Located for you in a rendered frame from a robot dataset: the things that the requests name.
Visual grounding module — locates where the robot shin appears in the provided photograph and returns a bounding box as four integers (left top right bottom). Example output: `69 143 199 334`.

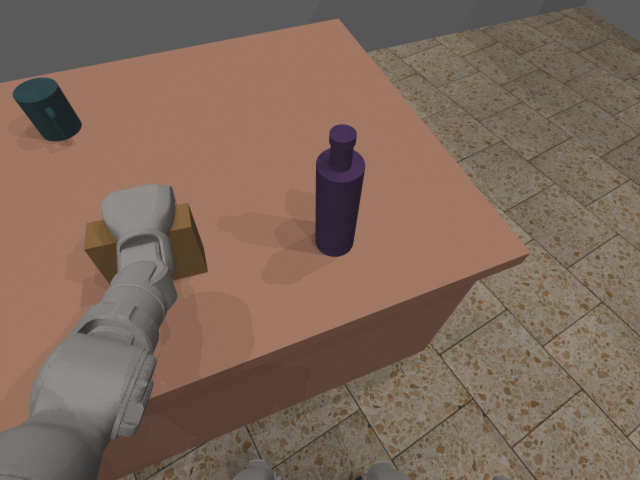
248 460 273 471
365 461 391 476

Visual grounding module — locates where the robot left forearm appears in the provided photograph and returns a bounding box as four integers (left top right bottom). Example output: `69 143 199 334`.
29 229 177 418

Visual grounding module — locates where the right robot shin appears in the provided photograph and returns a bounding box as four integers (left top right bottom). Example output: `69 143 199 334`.
365 461 391 476

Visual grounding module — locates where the table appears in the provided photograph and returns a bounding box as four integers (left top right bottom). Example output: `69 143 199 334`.
0 18 530 480

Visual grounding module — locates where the left robot hand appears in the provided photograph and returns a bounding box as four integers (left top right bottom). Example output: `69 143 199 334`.
101 184 177 241

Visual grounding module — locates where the left robot upper arm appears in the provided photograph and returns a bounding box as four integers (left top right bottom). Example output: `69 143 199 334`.
0 332 157 480

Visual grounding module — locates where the left robot shin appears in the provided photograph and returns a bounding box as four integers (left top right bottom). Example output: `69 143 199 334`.
248 460 273 471

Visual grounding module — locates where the sponge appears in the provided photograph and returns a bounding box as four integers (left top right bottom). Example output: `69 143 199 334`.
84 203 208 284

